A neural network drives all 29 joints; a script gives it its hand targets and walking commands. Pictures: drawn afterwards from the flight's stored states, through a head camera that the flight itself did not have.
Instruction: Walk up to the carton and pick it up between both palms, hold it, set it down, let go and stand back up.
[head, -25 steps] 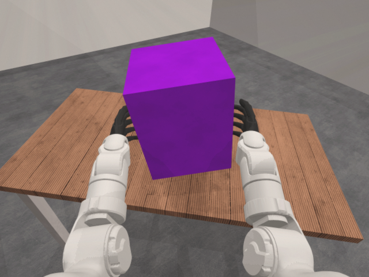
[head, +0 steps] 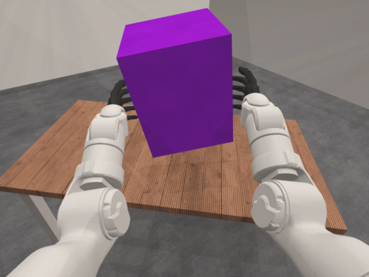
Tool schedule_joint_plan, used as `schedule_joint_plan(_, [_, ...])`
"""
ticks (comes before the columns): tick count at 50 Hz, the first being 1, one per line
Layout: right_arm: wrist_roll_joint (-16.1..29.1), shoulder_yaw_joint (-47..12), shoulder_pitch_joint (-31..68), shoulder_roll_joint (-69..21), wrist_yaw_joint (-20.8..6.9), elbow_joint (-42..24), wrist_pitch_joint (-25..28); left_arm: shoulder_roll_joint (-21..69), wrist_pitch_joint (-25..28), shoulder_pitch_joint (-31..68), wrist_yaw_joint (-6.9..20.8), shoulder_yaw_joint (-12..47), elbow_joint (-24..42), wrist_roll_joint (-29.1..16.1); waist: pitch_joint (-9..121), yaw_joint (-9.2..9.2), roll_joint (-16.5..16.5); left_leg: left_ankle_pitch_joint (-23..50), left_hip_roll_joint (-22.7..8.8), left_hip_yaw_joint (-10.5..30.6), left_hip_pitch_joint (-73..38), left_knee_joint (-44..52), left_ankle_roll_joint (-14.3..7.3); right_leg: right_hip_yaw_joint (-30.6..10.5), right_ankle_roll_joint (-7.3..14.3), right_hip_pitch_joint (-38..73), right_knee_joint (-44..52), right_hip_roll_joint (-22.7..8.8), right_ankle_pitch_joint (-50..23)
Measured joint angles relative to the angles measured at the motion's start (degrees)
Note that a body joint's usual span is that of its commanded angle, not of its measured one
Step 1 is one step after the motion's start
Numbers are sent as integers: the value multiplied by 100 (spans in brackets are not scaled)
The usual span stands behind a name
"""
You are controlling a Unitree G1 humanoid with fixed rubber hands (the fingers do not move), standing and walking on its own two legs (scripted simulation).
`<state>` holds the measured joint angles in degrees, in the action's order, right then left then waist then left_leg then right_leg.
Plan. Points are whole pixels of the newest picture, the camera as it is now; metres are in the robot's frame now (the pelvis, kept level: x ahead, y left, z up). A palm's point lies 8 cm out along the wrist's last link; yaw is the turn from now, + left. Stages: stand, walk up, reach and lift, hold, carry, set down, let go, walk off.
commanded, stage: reach and lift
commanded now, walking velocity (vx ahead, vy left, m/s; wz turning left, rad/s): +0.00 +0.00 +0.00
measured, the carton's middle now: (179, 83) +0.48 +0.05 +0.24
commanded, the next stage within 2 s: hold in 1.68 s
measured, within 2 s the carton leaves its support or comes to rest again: neither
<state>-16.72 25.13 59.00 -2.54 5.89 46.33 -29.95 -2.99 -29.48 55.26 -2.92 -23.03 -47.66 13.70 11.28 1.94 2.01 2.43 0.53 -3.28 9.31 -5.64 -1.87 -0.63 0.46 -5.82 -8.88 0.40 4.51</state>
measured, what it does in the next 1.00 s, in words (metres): stands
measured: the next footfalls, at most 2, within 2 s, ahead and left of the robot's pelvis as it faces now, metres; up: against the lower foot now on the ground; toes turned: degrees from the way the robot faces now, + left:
none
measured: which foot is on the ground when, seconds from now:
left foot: down 0.00-1.00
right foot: down 0.00-1.00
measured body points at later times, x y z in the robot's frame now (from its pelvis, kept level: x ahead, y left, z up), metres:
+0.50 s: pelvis +0.03 -0.02 +0.00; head +0.00 +0.00 +0.45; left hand +0.42 +0.17 +0.15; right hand +0.43 -0.12 +0.19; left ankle +0.06 +0.10 -0.75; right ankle +0.00 -0.12 -0.75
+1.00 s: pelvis -0.01 +0.00 +0.00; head -0.03 +0.02 +0.45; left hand +0.38 +0.17 +0.18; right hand +0.38 -0.11 +0.21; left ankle +0.06 +0.10 -0.75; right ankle +0.00 -0.12 -0.75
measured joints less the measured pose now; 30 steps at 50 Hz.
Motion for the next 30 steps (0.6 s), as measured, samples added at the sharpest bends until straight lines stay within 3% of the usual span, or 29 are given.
schedule_joint_plan(6, [37, -8, -493, -136, -141, 106, 180, 108, 25, -347, 101, -239, 2, 230, -310, -5, 45, -119, -69, -16, -29, -97, 53, -25, 11, 42, -32, 64, 40])
schedule_joint_plan(18, [387, -663, -1793, -661, 267, -1849, 526, 523, 531, -1501, 71, 108, 1661, -11, -166, 114, 45, 255, -143, -51, 304, 614, 114, -70, 50, -448, 391, 155, -200])
schedule_joint_plan(23, [424, -893, -1864, -679, 418, -2244, 348, 440, 405, -1713, 6, 432, 2043, -157, 56, 77, 84, 272, -133, -57, 76, 827, 127, -79, 52, -247, 548, 149, -189])
schedule_joint_plan(30, [426, -1017, -1839, -632, 418, -2453, -228, 376, -196, -1800, -52, 658, 2305, -219, -192, 45, 48, 187, -75, -75, -521, 891, 107, -101, 22, 369, 656, 92, -133])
